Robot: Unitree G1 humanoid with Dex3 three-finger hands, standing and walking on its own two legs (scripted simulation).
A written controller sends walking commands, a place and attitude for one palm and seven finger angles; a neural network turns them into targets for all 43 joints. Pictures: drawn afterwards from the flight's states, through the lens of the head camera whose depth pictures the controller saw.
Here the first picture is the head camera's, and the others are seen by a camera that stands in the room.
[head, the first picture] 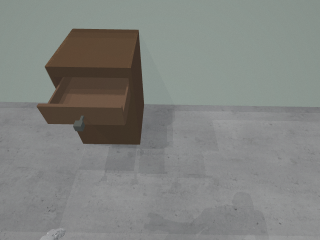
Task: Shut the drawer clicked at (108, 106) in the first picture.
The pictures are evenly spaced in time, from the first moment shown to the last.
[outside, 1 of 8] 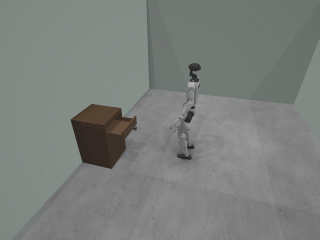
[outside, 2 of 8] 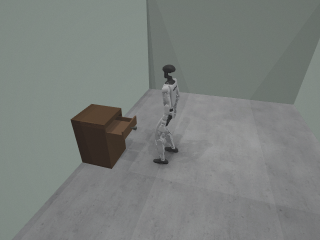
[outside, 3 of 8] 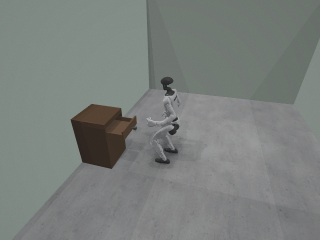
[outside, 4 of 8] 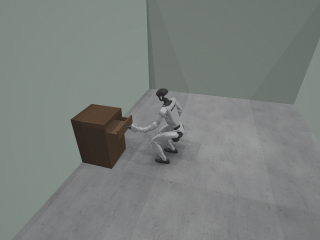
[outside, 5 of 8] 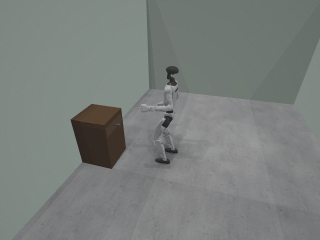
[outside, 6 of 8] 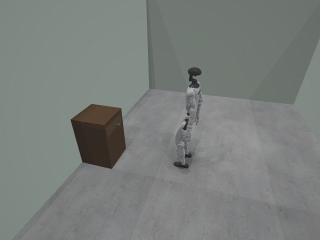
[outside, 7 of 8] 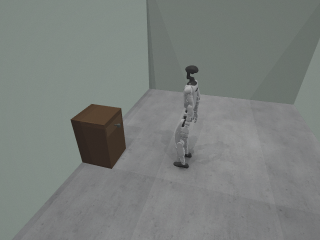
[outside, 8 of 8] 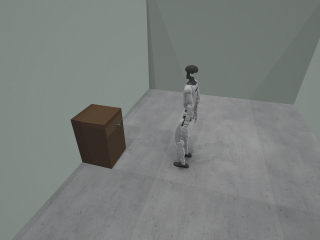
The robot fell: no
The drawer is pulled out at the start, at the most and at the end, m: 0.22 0.22 0.00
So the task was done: yes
